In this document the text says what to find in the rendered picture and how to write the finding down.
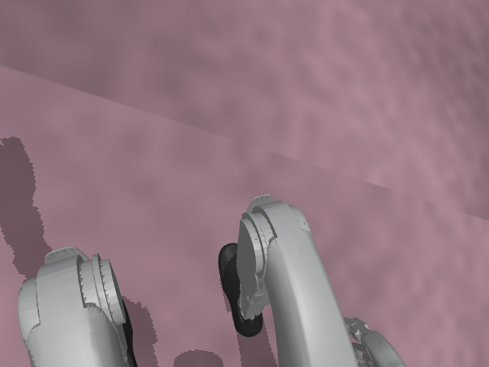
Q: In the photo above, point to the right robot hand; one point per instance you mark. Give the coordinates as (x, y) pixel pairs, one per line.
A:
(374, 349)

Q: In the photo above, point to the left robot foot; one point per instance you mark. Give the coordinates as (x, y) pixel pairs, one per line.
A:
(129, 337)

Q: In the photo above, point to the right robot foot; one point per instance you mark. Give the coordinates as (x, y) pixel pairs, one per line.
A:
(231, 287)

